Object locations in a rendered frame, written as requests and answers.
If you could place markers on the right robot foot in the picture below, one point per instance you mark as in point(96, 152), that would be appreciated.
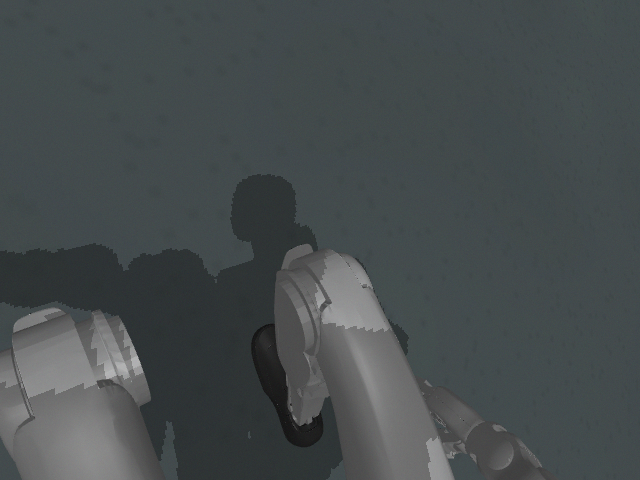
point(273, 380)

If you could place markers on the right robot arm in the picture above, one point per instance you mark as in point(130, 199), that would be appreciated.
point(501, 455)

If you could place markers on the right robot hand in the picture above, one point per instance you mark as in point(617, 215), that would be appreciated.
point(450, 411)

